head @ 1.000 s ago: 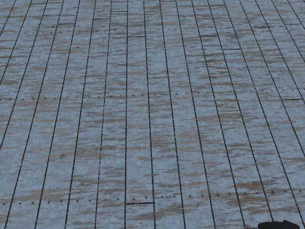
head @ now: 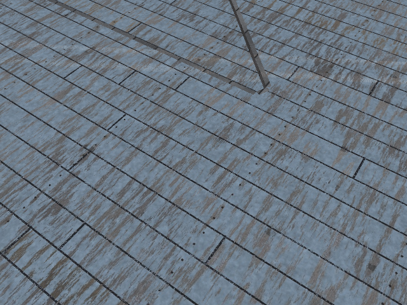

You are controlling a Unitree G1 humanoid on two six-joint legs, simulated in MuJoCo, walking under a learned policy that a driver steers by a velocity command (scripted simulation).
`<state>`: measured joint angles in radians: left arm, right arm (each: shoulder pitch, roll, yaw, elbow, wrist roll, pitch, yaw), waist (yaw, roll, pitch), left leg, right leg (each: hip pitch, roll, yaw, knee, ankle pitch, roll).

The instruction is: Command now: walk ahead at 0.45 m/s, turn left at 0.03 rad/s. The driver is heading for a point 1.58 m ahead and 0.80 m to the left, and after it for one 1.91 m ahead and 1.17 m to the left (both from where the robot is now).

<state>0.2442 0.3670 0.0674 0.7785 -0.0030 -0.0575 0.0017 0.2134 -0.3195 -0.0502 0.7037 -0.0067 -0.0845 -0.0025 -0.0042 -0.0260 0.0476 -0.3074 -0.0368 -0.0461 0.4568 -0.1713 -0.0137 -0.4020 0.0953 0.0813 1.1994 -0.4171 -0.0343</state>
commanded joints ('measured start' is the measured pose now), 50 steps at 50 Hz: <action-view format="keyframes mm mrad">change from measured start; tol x32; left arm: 1 -56 2 -24 -131 14 -24 0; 50 -178 47 40 -94 -5 26 -3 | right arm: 1 41 -62 -17 -23 30 -30 16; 50 -72 -188 -83 -259 16 133 -31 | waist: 1 10 116 -81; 13 0 -258 -406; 30 -44 -77 -143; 33 -37 426 -118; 50 -18 216 -180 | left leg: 1 284 226 -320 -137 700 234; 10 -29 90 -315 -36 284 92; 13 -275 -36 -104 554 -580 -20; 19 -282 111 12 801 -266 -112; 29 -28 119 114 247 -104 -2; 32 269 245 -188 -47 393 154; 33 267 411 -550 -110 398 351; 50 128 168 -488 -22 177 209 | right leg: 1 -242 -110 18 -168 7 53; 12 569 -374 232 -738 976 -98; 16 391 -422 253 -846 509 -193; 28 232 -433 -121 -866 502 -155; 33 -332 -99 -170 -112 -254 125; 50 -26 -36 50 -539 101 96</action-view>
